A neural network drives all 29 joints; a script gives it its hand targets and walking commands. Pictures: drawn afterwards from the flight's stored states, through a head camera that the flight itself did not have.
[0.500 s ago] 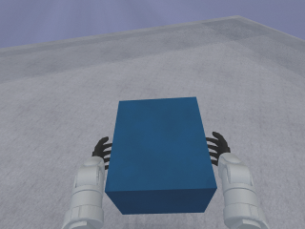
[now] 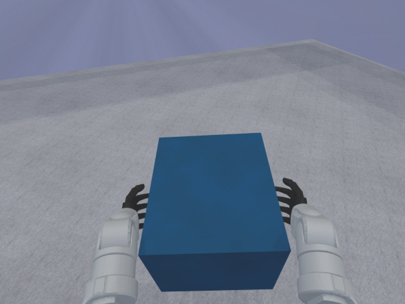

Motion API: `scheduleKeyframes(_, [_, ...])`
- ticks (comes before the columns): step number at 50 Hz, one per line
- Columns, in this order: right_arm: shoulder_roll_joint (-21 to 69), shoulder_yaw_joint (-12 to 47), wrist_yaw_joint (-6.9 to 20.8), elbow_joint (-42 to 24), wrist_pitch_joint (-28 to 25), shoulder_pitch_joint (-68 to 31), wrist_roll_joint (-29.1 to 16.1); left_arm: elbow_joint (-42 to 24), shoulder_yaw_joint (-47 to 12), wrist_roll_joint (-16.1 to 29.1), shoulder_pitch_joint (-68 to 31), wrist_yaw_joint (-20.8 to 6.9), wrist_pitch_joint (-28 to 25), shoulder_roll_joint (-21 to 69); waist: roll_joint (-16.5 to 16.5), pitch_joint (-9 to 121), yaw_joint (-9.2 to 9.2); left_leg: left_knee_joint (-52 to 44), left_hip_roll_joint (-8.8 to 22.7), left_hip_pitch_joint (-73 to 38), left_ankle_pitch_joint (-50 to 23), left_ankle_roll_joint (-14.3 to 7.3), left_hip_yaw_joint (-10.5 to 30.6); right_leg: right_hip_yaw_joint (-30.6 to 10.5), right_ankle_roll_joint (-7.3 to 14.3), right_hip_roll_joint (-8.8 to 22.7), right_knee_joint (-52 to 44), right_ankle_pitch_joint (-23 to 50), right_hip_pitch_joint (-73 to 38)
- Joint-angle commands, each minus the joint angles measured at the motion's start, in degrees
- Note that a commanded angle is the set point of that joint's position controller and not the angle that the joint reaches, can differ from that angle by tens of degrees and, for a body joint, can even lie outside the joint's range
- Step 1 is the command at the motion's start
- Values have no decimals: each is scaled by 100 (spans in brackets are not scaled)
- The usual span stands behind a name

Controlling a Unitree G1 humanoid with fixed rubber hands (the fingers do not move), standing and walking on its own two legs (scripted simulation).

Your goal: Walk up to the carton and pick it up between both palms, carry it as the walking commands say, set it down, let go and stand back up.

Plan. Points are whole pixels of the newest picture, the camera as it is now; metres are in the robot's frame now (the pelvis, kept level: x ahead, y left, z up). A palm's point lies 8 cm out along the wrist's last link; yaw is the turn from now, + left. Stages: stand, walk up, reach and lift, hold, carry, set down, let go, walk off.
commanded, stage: reach and lift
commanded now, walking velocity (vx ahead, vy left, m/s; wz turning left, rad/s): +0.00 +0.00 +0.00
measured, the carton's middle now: (212, 209) +0.36 +0.00 -0.01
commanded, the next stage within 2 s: hold in 0.70 s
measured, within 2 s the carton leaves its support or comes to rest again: neither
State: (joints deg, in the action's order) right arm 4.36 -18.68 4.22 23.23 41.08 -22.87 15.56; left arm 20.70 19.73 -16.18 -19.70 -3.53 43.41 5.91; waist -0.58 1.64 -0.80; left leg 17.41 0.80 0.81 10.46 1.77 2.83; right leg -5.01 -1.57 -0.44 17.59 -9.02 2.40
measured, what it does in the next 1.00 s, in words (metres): stands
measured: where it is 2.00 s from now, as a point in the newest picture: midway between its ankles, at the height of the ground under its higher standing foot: outside the picture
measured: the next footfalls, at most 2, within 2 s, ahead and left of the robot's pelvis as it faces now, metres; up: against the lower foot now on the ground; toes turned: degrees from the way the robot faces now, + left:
none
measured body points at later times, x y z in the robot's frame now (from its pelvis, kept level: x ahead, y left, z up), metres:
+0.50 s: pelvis +0.00 +0.00 +0.00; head -0.05 +0.00 +0.45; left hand +0.31 +0.17 +0.04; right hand +0.32 -0.18 +0.05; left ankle +0.00 +0.14 -0.75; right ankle +0.02 -0.13 -0.75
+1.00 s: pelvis +0.00 +0.00 +0.00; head -0.05 +0.00 +0.45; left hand +0.31 +0.17 +0.04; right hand +0.31 -0.18 +0.05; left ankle +0.00 +0.14 -0.75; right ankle +0.02 -0.13 -0.75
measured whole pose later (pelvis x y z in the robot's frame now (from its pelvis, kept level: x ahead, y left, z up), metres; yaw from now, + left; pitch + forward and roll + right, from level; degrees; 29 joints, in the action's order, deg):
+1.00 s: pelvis +0.00 +0.00 +0.00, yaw +0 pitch -6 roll +0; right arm 5.3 -17.9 3.4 18.4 41.2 -19.7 15.6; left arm 18.8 18.3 -16.2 -19.3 -3.7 43.4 6.0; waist -0.6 0.5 -0.8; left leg 17.4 0.8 0.8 10.2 1.7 3.0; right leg -5.0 -1.6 -0.4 16.9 -8.5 2.0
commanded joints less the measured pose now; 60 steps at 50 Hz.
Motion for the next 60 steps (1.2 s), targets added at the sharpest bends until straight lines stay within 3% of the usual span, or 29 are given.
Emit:
scheduleKeyframes(1, [5246, 2764, 1526, -273, 65, -2231, -1245, -549, -3266, 1451, -3245, -1524, -167, 5011, 95, 772, -24, -472, -628, 311, -628, -108, -15, 338, 74, -543, -300, 907, -692])
scheduleKeyframes(9, [5319, 2888, 1486, -409, 52, -1957, -1289, -713, -3374, 1486, -3047, -1518, -196, 5027, 86, 998, -9, -423, -670, 174, -1076, -97, 5, 320, 55, -578, -282, 1312, -800])
scheduleKeyframes(13, [5286, 2914, 1480, -456, 41, -1890, -1301, -691, -3381, 1466, -2957, -1510, -200, 5040, -18, 933, -3, -438, -687, 182, -1100, -87, 7, 309, 68, -579, -295, 1297, -758])
scheduleKeyframes(29, [5318, 3147, 1493, -776, 46, -1741, -1362, -775, -3447, 1488, -2576, -1519, -219, 5077, 109, 1028, 58, -462, -694, 101, -1258, -105, 28, 330, 44, -614, -299, 1374, -801])
scheduleKeyframes(30, [5317, 3132, 1496, -753, 46, -1708, -1377, -730, -3442, 1466, -2529, -1514, -209, 5083, -27, 986, 65, -470, -710, 118, -1218, -96, 14, 324, 56, -601, -304, 1330, -778])
scheduleKeyframes(36, [5322, 3196, 1510, -842, 51, -1730, -1377, -782, -3455, 1485, -2508, -1526, -212, 5086, 91, 981, 83, -480, -699, 116, -1126, -110, 24, 328, 56, -608, -319, 1226, -753])
scheduleKeyframes(39, [5306, 3187, 1507, -838, 50, -1732, -1395, -756, -3458, 1478, -2487, -1528, -196, 5085, -14, 1023, 87, -483, -711, 109, -1131, -92, 9, 328, 64, -606, -319, 1218, -791])
scheduleKeyframes(41, [5291, 3190, 1511, -849, 53, -1747, -1370, -684, -3409, 1472, -2410, -1528, -197, 5108, 110, 913, 92, -494, -689, 128, -1043, -115, 19, 336, 60, -603, -327, 1104, -715])
scheduleKeyframes(60, [5263, 3162, 1526, -834, 44, -1787, -1346, -731, -3387, 1472, -2457, -1547, -204, 5084, 74, 938, 100, -488, -694, 64, -1032, -104, -13, 315, 66, -598, -337, 1079, -717])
